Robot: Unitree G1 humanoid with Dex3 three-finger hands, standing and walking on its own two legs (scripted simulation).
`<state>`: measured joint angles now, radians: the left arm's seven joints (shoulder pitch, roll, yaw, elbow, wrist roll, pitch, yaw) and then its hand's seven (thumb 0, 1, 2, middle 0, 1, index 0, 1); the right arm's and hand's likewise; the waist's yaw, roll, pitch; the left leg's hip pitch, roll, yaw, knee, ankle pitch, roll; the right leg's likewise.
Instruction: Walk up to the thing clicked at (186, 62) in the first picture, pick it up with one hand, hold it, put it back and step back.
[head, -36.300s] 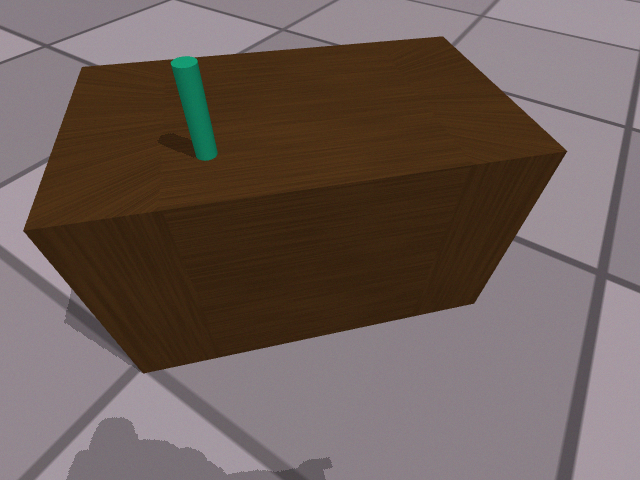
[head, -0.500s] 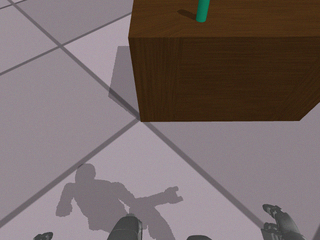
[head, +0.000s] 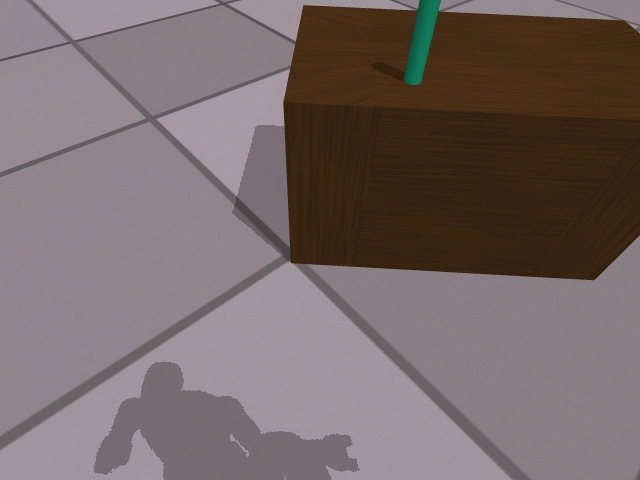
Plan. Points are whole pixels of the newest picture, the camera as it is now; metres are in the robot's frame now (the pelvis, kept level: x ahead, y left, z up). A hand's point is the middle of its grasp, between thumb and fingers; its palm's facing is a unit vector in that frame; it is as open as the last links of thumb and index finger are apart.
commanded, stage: step back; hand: right
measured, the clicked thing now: (421, 41) +1.10 -0.28 +0.05
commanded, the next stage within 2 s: stand in 0.68 s
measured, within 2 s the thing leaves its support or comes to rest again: neither
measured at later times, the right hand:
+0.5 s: hand (481, 479) +0.15 -0.22 -0.14, palm faces -0.04 +0.94 -0.34, open 7.4 cm
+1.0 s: hand out of the picture +0.14 -0.23 -0.13, palm faces +0.00 +0.94 -0.33, open 7.4 cm
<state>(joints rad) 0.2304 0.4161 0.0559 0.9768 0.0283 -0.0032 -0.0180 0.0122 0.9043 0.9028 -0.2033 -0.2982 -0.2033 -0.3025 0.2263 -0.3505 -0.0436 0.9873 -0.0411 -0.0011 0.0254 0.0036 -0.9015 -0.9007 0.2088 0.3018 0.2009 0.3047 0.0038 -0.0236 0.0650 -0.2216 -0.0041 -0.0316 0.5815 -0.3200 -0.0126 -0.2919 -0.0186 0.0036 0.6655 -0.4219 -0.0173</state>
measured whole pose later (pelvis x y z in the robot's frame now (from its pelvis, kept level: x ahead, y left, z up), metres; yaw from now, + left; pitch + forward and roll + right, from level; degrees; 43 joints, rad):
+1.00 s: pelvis +0.04 +0.02 +0.02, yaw +0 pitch -3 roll +0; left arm 0.07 0.34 0.00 1.12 0.01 -0.02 0.00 0.01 0.90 0.90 -0.20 -0.30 -0.20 -0.30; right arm 0.06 -0.35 -0.02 1.12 -0.01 -0.01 0.01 0.00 -0.90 -0.90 0.21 0.30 0.20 0.30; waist -0.01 0.00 0.07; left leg -0.12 0.02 0.01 0.34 -0.16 -0.01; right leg -0.07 -0.02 0.02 0.33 -0.20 0.02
